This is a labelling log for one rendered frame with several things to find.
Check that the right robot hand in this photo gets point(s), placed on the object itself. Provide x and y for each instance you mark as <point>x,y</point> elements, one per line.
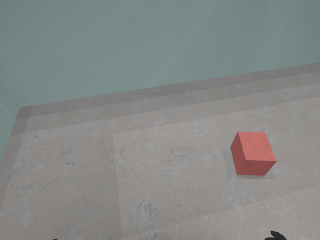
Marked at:
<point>276,236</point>

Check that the carton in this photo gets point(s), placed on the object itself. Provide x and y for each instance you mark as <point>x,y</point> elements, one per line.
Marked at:
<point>252,153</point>

